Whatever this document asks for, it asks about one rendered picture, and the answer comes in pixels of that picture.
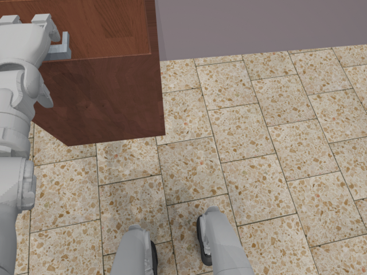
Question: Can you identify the drawer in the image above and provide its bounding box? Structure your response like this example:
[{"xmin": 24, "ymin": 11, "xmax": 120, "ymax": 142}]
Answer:
[{"xmin": 0, "ymin": 0, "xmax": 149, "ymax": 61}]

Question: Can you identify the robot left upper arm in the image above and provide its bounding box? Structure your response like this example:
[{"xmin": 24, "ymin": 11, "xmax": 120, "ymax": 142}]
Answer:
[{"xmin": 0, "ymin": 157, "xmax": 37, "ymax": 275}]

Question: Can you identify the robot left shin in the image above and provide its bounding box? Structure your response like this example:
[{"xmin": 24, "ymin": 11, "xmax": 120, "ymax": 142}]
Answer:
[{"xmin": 122, "ymin": 224, "xmax": 154, "ymax": 275}]

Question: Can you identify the robot shin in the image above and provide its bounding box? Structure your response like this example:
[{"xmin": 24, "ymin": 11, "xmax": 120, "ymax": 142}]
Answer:
[
  {"xmin": 203, "ymin": 206, "xmax": 227, "ymax": 254},
  {"xmin": 122, "ymin": 224, "xmax": 154, "ymax": 275}
]

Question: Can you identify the robot right shin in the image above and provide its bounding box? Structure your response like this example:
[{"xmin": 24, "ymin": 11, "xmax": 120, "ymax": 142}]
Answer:
[{"xmin": 203, "ymin": 206, "xmax": 227, "ymax": 254}]

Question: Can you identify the handle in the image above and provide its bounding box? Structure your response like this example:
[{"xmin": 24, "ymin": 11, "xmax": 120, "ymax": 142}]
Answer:
[{"xmin": 44, "ymin": 32, "xmax": 71, "ymax": 61}]

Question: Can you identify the robot left forearm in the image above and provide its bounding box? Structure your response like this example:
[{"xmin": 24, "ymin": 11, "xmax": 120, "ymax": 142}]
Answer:
[{"xmin": 0, "ymin": 58, "xmax": 40, "ymax": 160}]

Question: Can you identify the cabinet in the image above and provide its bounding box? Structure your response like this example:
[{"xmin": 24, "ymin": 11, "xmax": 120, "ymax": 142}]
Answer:
[{"xmin": 0, "ymin": 0, "xmax": 166, "ymax": 147}]

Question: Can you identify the robot left hand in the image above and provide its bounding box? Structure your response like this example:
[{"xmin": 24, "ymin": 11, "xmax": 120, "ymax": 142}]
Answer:
[{"xmin": 0, "ymin": 14, "xmax": 61, "ymax": 108}]

